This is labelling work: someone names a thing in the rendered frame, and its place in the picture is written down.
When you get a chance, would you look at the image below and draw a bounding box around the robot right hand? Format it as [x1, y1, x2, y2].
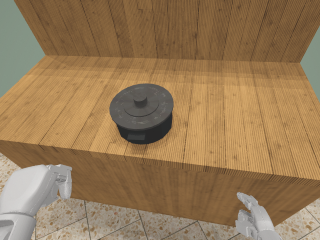
[235, 192, 275, 240]

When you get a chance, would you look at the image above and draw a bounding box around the pot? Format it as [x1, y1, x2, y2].
[116, 113, 173, 145]

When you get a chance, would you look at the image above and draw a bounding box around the robot right forearm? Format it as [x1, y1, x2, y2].
[257, 229, 283, 240]

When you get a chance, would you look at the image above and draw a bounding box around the table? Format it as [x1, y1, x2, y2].
[0, 0, 320, 227]

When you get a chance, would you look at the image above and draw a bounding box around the knob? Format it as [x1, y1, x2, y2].
[133, 92, 148, 106]

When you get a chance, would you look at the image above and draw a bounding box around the lid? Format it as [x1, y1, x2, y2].
[109, 83, 174, 131]

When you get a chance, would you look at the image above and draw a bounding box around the robot left hand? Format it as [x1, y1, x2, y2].
[0, 164, 72, 217]

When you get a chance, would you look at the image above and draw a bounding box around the robot left forearm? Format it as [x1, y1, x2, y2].
[0, 212, 37, 240]

